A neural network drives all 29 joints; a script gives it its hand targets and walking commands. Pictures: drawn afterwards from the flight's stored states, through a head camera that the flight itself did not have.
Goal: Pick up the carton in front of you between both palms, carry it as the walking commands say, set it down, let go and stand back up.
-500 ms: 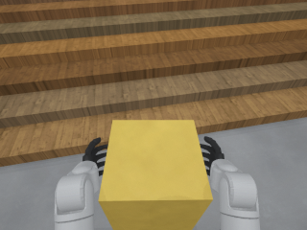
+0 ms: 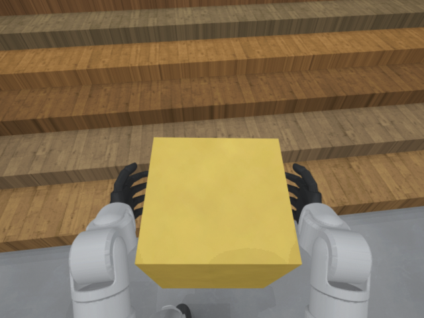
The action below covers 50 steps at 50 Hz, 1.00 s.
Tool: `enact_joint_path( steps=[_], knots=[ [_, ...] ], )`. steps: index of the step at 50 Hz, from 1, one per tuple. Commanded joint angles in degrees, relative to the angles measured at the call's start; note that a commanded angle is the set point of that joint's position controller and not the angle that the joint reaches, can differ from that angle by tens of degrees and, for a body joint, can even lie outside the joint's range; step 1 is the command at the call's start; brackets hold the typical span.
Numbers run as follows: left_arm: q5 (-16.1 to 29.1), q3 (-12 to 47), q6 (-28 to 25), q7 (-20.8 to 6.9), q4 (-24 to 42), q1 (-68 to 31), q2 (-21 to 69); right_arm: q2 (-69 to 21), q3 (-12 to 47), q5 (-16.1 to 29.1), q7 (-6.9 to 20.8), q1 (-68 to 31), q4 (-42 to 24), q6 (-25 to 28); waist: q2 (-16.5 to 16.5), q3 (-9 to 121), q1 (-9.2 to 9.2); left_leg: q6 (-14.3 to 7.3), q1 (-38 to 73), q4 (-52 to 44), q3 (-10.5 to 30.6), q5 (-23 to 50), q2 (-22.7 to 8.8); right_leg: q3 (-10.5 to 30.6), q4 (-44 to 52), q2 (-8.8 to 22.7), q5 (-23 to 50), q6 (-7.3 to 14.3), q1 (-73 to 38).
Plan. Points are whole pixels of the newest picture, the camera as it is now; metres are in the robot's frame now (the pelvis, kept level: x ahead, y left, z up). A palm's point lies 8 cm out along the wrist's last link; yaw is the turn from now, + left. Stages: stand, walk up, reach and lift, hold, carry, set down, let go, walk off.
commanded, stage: carry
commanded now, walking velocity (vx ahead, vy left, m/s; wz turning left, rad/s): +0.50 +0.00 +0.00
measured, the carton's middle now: (214, 221) +0.29 +0.01 +0.04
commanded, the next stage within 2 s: none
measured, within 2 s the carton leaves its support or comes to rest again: neither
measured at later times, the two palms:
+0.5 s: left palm (161, 51) +0.70 +0.14 +0.16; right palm (279, 55) +0.69 -0.16 +0.15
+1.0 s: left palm (168, 23) +0.94 +0.15 +0.13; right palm (261, 23) +0.93 -0.15 +0.14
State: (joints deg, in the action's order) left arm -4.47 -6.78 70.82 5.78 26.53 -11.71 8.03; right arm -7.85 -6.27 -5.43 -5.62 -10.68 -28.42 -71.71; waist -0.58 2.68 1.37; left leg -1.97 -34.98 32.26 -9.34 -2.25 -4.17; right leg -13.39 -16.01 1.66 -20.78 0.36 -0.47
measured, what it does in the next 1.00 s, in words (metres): walks ahead: left foot, then right foot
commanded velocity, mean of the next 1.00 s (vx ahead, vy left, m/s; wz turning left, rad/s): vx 0.21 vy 0.00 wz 0.00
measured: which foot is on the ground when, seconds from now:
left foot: up 0.00-0.04, down 0.06-0.52, up 0.54-0.90, down 0.92-1.00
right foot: down 0.00-0.06, up 0.08-0.50, down 0.52-0.94, up 0.96-1.00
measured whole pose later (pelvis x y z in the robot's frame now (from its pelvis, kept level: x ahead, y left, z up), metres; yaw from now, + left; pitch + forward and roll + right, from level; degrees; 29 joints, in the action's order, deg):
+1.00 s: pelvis +0.54 +0.01 +0.01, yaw -1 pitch +8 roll +0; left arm -2.8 -17.5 73.5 7.9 13.2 -45.4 2.5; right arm -5.1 -17.5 -4.8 -7.5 -45.2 -14.0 -73.4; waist 0.8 -9.0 -1.2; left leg -3.2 -15.5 21.5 -2.8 -12.8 1.1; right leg -3.0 -54.9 -1.4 -28.0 2.6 29.7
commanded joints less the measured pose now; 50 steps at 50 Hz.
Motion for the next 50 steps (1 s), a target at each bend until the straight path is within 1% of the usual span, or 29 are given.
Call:
enact_joint_path(
  steps=[1,2,3,4,5,6,7,8,9,11,17,22,25,26,27,28,29,30,31,34,39,42,44,45,46,47,48,49,50],
  knots=[
    [24.0,40.8,1.4,-13.7,6.9,-31.8,42.1,-42.7,40.5,23.2,12.0,-33.3,-6.0,-0.5,9.5,14.5,-0.63,-1.6,11.3,-4.0,-4.0,1.9,3.8,2.1,-6.2,10.9,42.5,4.5,-6.7],
    [23.7,40.4,2.2,-13.4,6.9,-33.5,40.2,-41.0,39.8,23.2,12.1,-34.2,-5.0,-1.3,7.9,16.9,-1.61,-1.5,20.3,-6.2,-6.6,-0.2,6.2,-0.6,-14.6,9.0,43.7,3.2,-4.0],
    [23.3,40.1,3.0,-13.1,6.7,-35.7,38.3,-39.1,39.1,23.1,12.2,-35.2,-3.8,-1.9,4.3,20.8,-2.68,-1.4,32.5,-5.4,-4.7,-4.5,4.8,-0.8,-25.7,7.0,35.9,2.2,2.9],
    [23.3,39.9,3.9,-12.9,6.0,-38.3,37.3,-36.8,38.0,22.9,12.1,-37.2,-3.2,-2.7,-4.4,26.1,-3.59,-4.1,43.3,-7.4,15.4,-15.5,-8.6,0.8,-39.7,4.8,18.3,0.4,14.4],
    [24.2,39.8,4.8,-12.6,4.8,-40.8,37.5,-35.1,37.4,23.1,12.1,-39.4,-0.9,-3.2,-17.3,27.4,-3.29,-12.2,54.5,-14.2,38.6,-19.3,-19.9,5.5,-53.5,-3.6,-6.7,-0.6,34.9],
    [24.6,38.7,5.3,-12.3,3.1,-43.1,37.7,-36.4,37.1,23.9,11.9,-40.7,-0.2,-3.8,-14.8,25.5,-3.73,-13.0,52.6,-16.1,38.7,-16.0,-19.5,11.9,-61.1,-1.4,-7.9,1.3,40.1],
    [25.4,38.4,5.6,-12.2,2.1,-45.4,39.2,-37.7,36.8,24.5,11.9,-43.2,0.0,-4.0,-11.8,24.7,-3.73,-12.5,49.6,-14.7,33.4,-8.0,-17.8,13.1,-62.9,0.3,-5.9,2.5,41.9],
    [25.8,38.0,5.7,-12.2,1.0,-47.6,40.5,-39.6,37.0,25.0,11.9,-45.8,0.7,-4.3,-4.9,24.4,-3.76,-11.0,46.8,-13.5,28.3,-3.4,-16.6,14.2,-60.6,2.6,-2.3,3.1,41.8],
    [25.9,37.6,5.7,-12.1,-0.2,-49.5,41.8,-41.1,37.2,25.7,12.1,-48.9,1.0,-4.3,-2.2,23.5,-3.65,-10.0,42.9,-14.0,23.8,0.7,-15.5,14.4,-57.5,4.0,0.2,3.0,40.6],
    [25.3,37.3,5.4,-12.0,-2.9,-53.8,43.1,-42.8,37.7,27.2,12.3,-55.5,2.6,-4.0,-3.1,24.3,-3.20,-9.1,40.2,-15.2,18.3,1.5,-13.9,13.2,-52.2,4.5,2.7,2.2,38.3],
    [24.6,35.3,4.8,-10.4,-10.9,-64.3,44.3,-44.6,36.3,29.9,12.8,-67.6,10.3,-3.8,-5.5,21.7,-4.56,-9.9,41.5,-14.9,9.5,7.3,-9.9,8.8,-35.0,2.9,8.8,1.3,41.7],
    [24.7,31.6,5.1,-10.0,-18.9,-72.1,44.5,-45.7,32.5,30.0,12.3,-74.6,19.3,-4.0,-6.7,19.6,-5.61,-8.1,44.0,-9.8,5.4,17.9,-7.6,5.7,-21.8,-0.1,15.6,3.1,38.6],
    [24.9,28.6,5.3,-10.1,-24.3,-76.3,45.4,-47.1,30.3,30.4,11.6,-78.9,23.5,-4.0,-6.3,23.1,-1.57,-4.1,39.4,6.2,-1.4,31.5,-4.1,1.5,-11.7,-5.7,23.8,4.1,20.6],
    [24.8,27.5,5.3,-10.3,-25.7,-77.2,45.7,-47.3,29.3,30.2,11.3,-80.1,24.8,-4.1,-3.2,25.9,0.61,-1.6,33.7,15.1,-2.8,23.7,-2.1,1.8,-7.6,-4.4,31.4,4.0,9.0],
    [24.9,26.0,5.5,-10.6,-27.7,-76.9,46.3,-47.3,28.0,29.6,11.0,-82.0,26.0,-4.1,3.3,29.5,2.11,0.3,20.2,24.8,-0.1,0.4,0.1,12.9,-13.7,7.1,56.6,4.1,-6.4],
    [24.8,25.1,5.3,-10.6,-29.6,-77.8,45.1,-49.7,27.7,29.6,10.7,-82.2,27.3,-4.6,15.5,37.1,2.16,2.1,3.5,39.1,4.7,-30.5,6.7,31.2,-18.8,19.8,82.6,14.1,-25.2],
    [25.2,24.1,5.1,-10.7,-30.2,-76.7,47.0,-49.8,26.4,28.7,10.3,-82.3,28.0,-4.7,16.4,40.2,3.35,1.5,-2.0,47.8,8.8,-33.5,7.4,34.0,-16.3,20.5,73.7,18.4,-27.2],
    [25.5,23.2,4.7,-10.8,-28.1,-78.2,49.0,-51.5,25.5,28.2,10.1,-84.0,27.8,-4.6,13.3,38.8,3.62,0.7,-5.5,49.2,10.5,-31.6,5.5,31.7,-15.7,18.6,68.1,17.5,-26.3],
    [25.2,22.7,4.4,-10.9,-25.3,-80.5,50.7,-53.0,24.8,27.6,9.8,-85.2,26.3,-4.4,8.7,36.5,3.33,0.4,-7.5,47.2,11.5,-28.9,3.9,29.3,-15.0,17.3,63.2,15.5,-23.5],
    [26.4,24.4,3.9,-10.4,-15.4,-85.2,53.5,-52.6,24.1,25.1,8.7,-84.6,19.9,-3.6,5.9,35.4,1.71,1.0,-6.8,38.2,10.5,-25.3,2.5,23.5,-14.2,15.2,64.7,12.4,-19.9],
    [26.2,30.0,3.2,-9.1,-2.6,-81.5,49.6,-47.7,27.1,21.7,6.3,-77.7,9.2,-1.9,9.4,38.5,1.52,1.5,1.0,19.2,4.9,-16.7,6.1,14.5,-17.9,11.4,73.1,11.2,-17.4],
    [26.0,33.0,3.3,-9.2,-1.2,-79.1,45.8,-44.0,29.5,21.1,6.2,-75.8,7.3,-1.7,9.1,38.6,2.08,0.7,-0.2,10.3,4.0,-11.9,6.7,14.9,-20.5,10.8,73.9,11.1,-23.3],
    [25.8,34.3,3.7,-9.7,-3.9,-76.4,45.0,-43.5,30.5,20.8,6.9,-73.3,9.6,-1.9,9.6,37.0,3.33,0.6,3.6,-8.3,2.8,-4.8,7.8,14.6,-24.7,8.1,81.5,8.8,-28.2],
    [25.8,34.7,3.6,-10.0,-5.8,-73.5,45.0,-44.0,30.4,21.1,7.5,-71.7,10.4,-2.1,9.2,37.6,1.09,1.1,14.9,-22.3,2.8,5.6,6.4,13.7,-27.8,7.8,79.3,7.7,-24.2],
    [26.0,35.5,3.3,-10.2,-7.1,-73.2,45.8,-44.1,30.5,21.0,8.2,-71.2,11.0,-2.2,6.6,37.2,-1.94,1.1,30.8,-25.8,3.8,19.6,3.3,12.7,-30.7,6.2,64.1,6.5,-11.8],
    [26.1,35.9,3.4,-10.6,-8.2,-74.6,46.5,-43.5,30.8,20.6,8.8,-71.6,12.3,-2.2,-6.6,39.8,-2.56,-2.7,57.3,-6.9,10.7,68.1,-5.1,8.0,-37.4,1.0,29.5,4.2,14.9],
    [25.8,35.7,3.4,-10.8,-9.6,-74.4,47.5,-43.4,30.8,20.9,9.4,-69.3,14.8,-2.2,-17.9,42.0,-4.52,-10.4,75.8,2.9,20.3,91.6,-14.7,9.9,-43.4,-4.6,-9.8,1.6,37.2],
    [24.9,35.6,2.9,-10.7,-10.3,-75.5,47.4,-44.1,31.7,22.8,10.2,-70.2,14.2,-2.2,-17.0,41.4,-7.02,-13.2,80.4,2.2,21.3,88.5,-17.3,12.3,-50.8,-5.3,-17.9,1.2,48.7],
    [24.4,34.9,2.6,-10.5,-9.8,-77.2,47.8,-45.6,32.5,24.2,10.6,-73.2,12.2,-2.0,-12.2,39.5,-8.70,-13.5,80.9,1.7,22.0,80.9,-17.0,12.6,-55.8,-5.4,-19.0,1.2,55.2]
  ],
)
